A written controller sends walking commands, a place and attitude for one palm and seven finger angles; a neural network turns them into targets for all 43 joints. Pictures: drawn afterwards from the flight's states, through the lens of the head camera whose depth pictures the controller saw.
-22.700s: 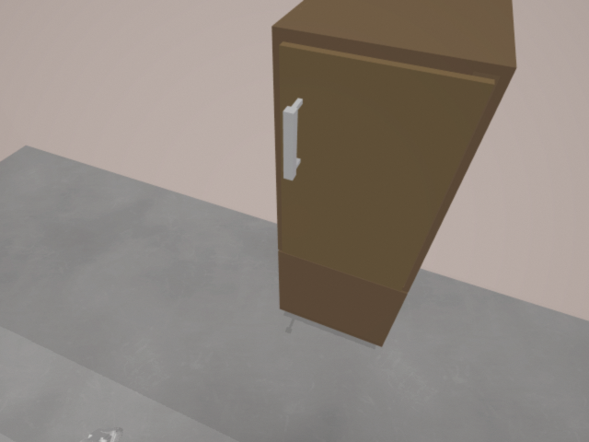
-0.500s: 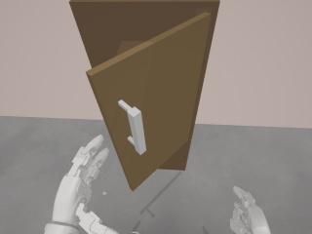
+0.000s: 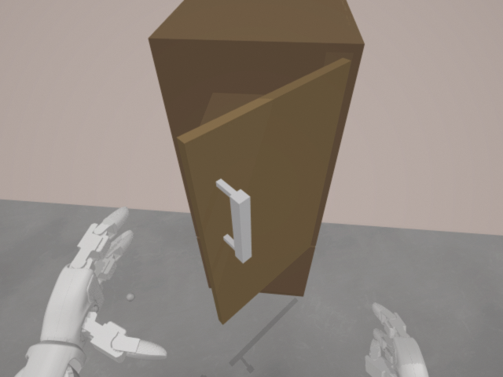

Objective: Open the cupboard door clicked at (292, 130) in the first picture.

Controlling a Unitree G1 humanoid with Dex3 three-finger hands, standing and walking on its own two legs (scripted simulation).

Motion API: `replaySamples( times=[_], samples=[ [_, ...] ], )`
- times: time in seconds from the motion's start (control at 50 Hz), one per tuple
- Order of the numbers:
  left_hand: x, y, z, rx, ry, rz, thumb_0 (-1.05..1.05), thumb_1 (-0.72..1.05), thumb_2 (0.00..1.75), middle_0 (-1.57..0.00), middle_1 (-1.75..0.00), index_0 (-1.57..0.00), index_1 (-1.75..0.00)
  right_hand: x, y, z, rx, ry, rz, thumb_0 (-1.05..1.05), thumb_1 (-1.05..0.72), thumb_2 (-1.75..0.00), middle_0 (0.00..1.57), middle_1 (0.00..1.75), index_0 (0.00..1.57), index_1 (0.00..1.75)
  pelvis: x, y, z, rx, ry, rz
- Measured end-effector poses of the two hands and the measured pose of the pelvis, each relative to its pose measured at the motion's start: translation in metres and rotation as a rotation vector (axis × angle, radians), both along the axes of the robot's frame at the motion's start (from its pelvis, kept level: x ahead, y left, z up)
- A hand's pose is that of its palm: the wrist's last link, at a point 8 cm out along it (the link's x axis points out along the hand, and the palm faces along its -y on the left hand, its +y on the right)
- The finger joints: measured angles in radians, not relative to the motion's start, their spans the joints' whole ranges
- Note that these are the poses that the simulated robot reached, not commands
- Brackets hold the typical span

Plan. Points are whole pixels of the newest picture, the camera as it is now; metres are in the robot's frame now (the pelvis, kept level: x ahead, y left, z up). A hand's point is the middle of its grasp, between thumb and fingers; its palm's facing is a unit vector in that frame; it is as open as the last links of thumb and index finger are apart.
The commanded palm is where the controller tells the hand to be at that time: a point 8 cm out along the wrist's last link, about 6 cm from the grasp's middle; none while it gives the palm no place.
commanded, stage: draw the hand back to the body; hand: left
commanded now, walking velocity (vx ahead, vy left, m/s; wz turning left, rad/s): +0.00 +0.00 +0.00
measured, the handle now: (233, 222) +0.34 +0.07 +0.08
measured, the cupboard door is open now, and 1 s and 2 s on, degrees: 48 48 48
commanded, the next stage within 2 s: step back with the hand held close in 1.00 s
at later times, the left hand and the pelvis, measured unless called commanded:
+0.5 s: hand (60, 252) +0.21 +0.25 +0.17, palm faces +0.39 -0.83 -0.40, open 10.6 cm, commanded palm +0.16 +0.30 +0.19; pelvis +0.02 +0.01 +0.03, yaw -1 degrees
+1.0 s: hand (49, 253) +0.20 +0.25 +0.19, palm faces +0.45 -0.81 -0.39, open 7.5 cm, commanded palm +0.15 +0.29 +0.20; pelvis +0.01 +0.00 +0.04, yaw -1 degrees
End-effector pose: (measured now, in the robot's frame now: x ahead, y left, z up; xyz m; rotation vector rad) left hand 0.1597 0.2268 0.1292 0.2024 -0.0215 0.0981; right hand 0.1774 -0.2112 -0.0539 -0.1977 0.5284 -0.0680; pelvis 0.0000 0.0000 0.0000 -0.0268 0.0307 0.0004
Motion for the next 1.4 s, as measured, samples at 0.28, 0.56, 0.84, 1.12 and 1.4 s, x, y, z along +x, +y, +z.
replaySamples(
  times=[0.28, 0.56, 0.84, 1.12, 1.4],
  samples=[
    [0.004, 0.037, 0.032, 0.169, -0.015, 0.195, 0.0, 0.01, 0.52, -0.18, -0.3, -0.17, -0.3, 0.006, 0.018, 0.007, -0.009, 0.082, 0.017, 0.02, -0.9, -0.9, 0.2, 0.3, 0.2, 0.3, 0.013, 0.013, 0.024, 0.009, -0.064, -0.012],
    [0.008, 0.072, 0.066, 0.25, -0.104, 0.316, 0.01, 0.49, 0.72, -0.2, -0.3, -0.19, -0.3, 0.018, 0.01, 0.012, -0.02, 0.114, 0.007, 0.02, -0.9, -0.9, 0.21, 0.3, 0.2, 0.3, 0.02, 0.012, 0.032, 0.011, -0.098, -0.021],
    [0.003, 0.07, 0.072, 0.239, -0.128, 0.345, 0.01, 0.84, 0.88, -0.21, -0.3, -0.2, -0.3, 0.01, -0.006, 0.011, -0.02, 0.136, -0.011, 0.02, -0.9, -0.9, 0.2, 0.3, 0.2, 0.3, 0.013, 0.004, 0.035, 0.015, -0.116, -0.023],
    [-0.009, 0.06, 0.075, 0.251, -0.14, 0.347, 0.02, 0.89, 0.9, -0.21, -0.3, -0.21, -0.3, -0.005, -0.016, 0.008, -0.007, 0.139, -0.027, 0.02, -0.9, -0.9, 0.2, 0.3, 0.2, 0.3, 0.003, -0.007, 0.035, 0.015, -0.133, -0.024],
    [-0.005, 0.059, 0.071, 0.347, -0.092, 0.215, 0.02, 0.89, 0.9, -0.21, -0.3, -0.21, -0.3, -0.034, -0.035, 0.008, -0.045, 0.207, -0.131, 0.01, -0.9, -0.9, 0.2, 0.3, 0.2, 0.3, -0.018, 0.002, 0.033, 0.008, -0.04, -0.037]
  ],
)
